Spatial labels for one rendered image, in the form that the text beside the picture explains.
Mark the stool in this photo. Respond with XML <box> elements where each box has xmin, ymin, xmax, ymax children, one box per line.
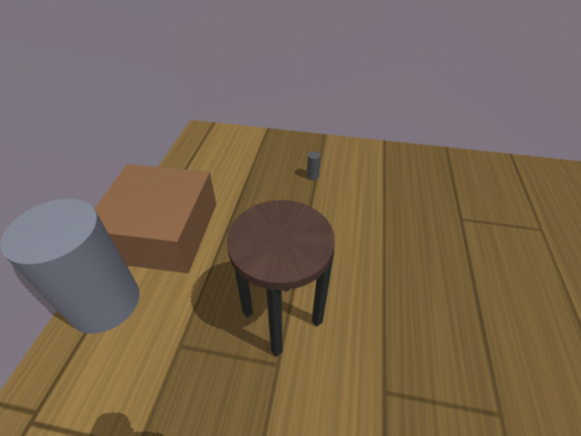
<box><xmin>227</xmin><ymin>200</ymin><xmax>335</xmax><ymax>357</ymax></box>

